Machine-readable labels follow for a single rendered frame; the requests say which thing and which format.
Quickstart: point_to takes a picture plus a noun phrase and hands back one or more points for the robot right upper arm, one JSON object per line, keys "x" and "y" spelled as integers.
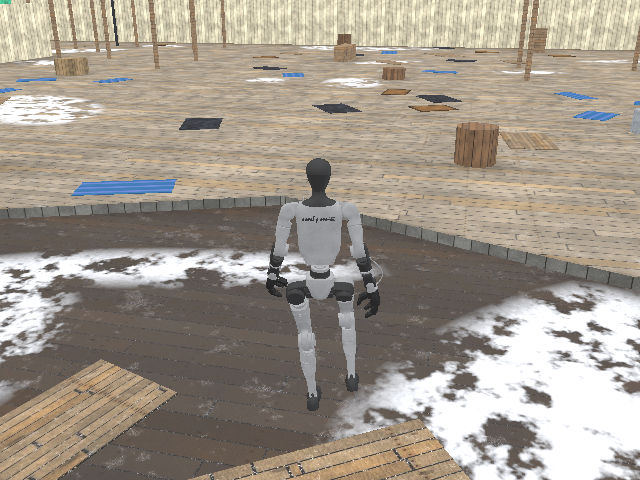
{"x": 351, "y": 212}

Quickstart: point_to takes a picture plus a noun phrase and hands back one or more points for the right robot hand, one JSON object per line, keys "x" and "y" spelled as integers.
{"x": 373, "y": 304}

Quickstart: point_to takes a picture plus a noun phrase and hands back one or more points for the robot right forearm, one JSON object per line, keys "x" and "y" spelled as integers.
{"x": 366, "y": 272}

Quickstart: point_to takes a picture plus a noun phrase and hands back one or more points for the robot right foot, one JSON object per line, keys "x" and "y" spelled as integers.
{"x": 352, "y": 383}

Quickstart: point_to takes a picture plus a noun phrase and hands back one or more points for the left robot hand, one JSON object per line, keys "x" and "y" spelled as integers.
{"x": 281, "y": 282}

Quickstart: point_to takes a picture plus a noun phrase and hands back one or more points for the robot left thigh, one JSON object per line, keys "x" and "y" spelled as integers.
{"x": 299, "y": 304}

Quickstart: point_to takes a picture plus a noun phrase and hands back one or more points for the robot left upper arm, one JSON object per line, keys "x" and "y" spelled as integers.
{"x": 287, "y": 212}

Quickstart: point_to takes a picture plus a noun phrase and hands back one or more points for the robot left forearm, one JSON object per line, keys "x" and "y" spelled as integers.
{"x": 274, "y": 265}

